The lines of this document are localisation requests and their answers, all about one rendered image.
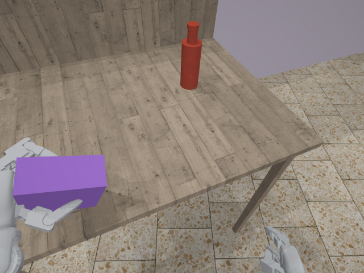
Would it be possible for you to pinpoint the robot right hand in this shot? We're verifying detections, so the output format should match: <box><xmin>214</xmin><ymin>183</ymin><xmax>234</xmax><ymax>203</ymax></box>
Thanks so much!
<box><xmin>261</xmin><ymin>226</ymin><xmax>305</xmax><ymax>273</ymax></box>

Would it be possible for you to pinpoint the table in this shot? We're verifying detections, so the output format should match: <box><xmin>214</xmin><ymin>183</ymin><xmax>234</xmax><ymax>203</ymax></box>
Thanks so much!
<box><xmin>0</xmin><ymin>0</ymin><xmax>324</xmax><ymax>273</ymax></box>

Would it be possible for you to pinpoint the left robot forearm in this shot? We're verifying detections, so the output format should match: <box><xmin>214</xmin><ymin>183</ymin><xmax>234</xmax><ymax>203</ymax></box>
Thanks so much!
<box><xmin>0</xmin><ymin>227</ymin><xmax>24</xmax><ymax>273</ymax></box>

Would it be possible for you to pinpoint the robot left hand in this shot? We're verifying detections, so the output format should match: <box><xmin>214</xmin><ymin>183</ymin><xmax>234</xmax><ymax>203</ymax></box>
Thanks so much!
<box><xmin>0</xmin><ymin>138</ymin><xmax>82</xmax><ymax>233</ymax></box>

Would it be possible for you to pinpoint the sponge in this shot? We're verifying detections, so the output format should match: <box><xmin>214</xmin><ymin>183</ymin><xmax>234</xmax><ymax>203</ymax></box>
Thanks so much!
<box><xmin>13</xmin><ymin>155</ymin><xmax>107</xmax><ymax>212</ymax></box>

